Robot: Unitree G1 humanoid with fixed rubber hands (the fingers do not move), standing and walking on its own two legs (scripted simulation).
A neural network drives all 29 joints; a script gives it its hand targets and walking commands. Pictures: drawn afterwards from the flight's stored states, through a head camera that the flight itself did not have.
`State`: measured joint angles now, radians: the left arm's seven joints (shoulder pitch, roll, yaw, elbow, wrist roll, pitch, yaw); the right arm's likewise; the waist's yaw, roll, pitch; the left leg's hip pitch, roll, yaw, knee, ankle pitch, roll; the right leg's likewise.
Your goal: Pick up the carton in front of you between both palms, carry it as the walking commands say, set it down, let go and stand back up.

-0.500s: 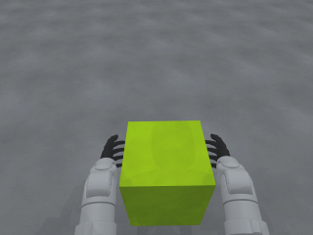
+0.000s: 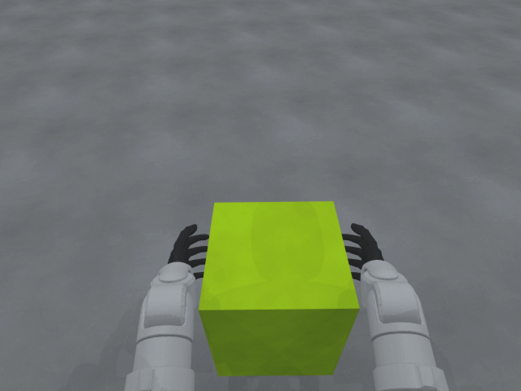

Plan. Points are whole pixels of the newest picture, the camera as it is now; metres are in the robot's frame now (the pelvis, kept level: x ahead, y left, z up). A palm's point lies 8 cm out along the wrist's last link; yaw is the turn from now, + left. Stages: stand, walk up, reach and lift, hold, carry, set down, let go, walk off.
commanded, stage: carry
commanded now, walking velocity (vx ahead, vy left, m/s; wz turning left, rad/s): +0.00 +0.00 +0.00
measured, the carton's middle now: (274, 290) +0.30 +0.00 -0.05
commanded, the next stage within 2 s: hold in 0.24 s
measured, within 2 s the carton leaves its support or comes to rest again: neither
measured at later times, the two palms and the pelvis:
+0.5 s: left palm (169, 285) +0.26 +0.16 +0.05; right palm (366, 276) +0.27 -0.14 +0.04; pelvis -0.01 +0.00 +0.01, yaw +3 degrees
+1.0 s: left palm (174, 280) +0.27 +0.15 +0.05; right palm (371, 274) +0.28 -0.15 +0.05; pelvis -0.03 -0.01 +0.00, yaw +3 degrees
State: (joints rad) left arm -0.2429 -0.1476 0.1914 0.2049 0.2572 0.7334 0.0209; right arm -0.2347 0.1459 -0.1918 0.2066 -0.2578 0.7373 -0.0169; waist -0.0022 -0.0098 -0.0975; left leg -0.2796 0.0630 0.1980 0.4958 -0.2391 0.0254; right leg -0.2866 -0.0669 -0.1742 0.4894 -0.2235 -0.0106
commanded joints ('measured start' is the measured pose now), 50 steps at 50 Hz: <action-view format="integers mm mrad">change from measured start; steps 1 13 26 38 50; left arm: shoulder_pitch -450 -350 -508 -610 -827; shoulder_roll -913 -936 -924 -957 -917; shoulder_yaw -572 -518 -484 -430 -190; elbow -67 -20 -10 92 366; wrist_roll -254 -267 -206 -201 -72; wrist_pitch -36 -29 -36 -41 -109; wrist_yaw -224 -236 -248 -283 -288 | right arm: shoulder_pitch -483 -316 -508 -613 -844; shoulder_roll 896 901 879 970 943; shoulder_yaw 556 534 441 407 223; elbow -80 -54 1 126 340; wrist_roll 253 250 178 191 99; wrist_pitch -49 -39 -50 -36 -125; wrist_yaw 227 238 239 283 283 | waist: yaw -1 -24 -20 1 4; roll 52 25 39 -26 -24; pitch -221 -139 -45 -5 40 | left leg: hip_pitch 75 263 270 288 205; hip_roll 132 -134 -121 -105 -127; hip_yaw -117 -265 -285 -288 -277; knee -81 -123 -150 -151 -68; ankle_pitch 144 306 41 -99 -167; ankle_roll -2 12 1 14 17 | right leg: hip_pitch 80 225 199 114 -18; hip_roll -110 139 137 128 100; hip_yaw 115 248 274 269 286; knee -81 -100 -150 -164 -110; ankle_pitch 125 316 12 -147 -241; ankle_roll -10 -28 -28 -29 -27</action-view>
